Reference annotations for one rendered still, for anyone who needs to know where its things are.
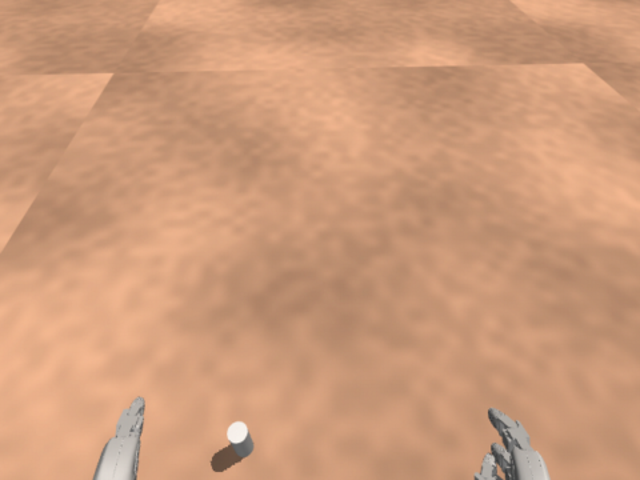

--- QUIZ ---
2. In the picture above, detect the right robot hand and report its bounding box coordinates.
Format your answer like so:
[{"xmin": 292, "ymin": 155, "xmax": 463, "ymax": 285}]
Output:
[{"xmin": 474, "ymin": 408, "xmax": 551, "ymax": 480}]

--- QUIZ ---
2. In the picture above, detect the can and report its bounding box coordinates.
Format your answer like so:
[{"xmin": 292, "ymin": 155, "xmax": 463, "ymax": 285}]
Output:
[{"xmin": 227, "ymin": 421, "xmax": 254, "ymax": 457}]

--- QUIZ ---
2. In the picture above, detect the left robot hand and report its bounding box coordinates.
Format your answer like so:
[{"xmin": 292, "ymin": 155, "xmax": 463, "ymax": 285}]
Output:
[{"xmin": 93, "ymin": 397, "xmax": 145, "ymax": 480}]

